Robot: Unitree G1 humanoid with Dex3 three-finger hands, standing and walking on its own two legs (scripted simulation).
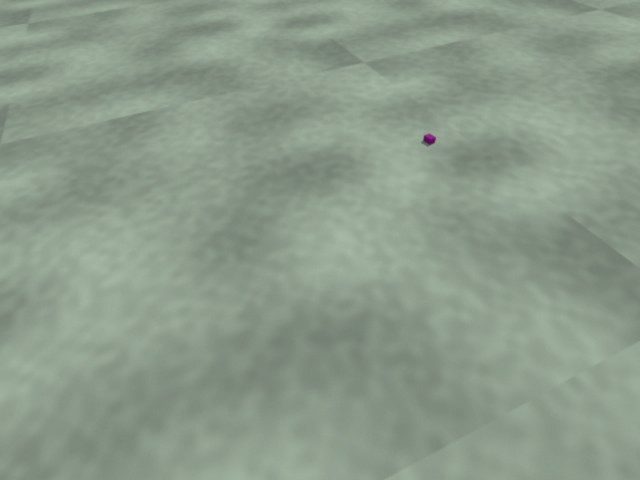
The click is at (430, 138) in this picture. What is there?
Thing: small box
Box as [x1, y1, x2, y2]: [423, 134, 435, 144]
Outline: 424,136 423,140 430,144 434,142 435,137 432,135 427,134
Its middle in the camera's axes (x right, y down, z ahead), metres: +0.64 -0.60 +2.23
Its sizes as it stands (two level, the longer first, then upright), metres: 0.053 0.040 0.034
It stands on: the floor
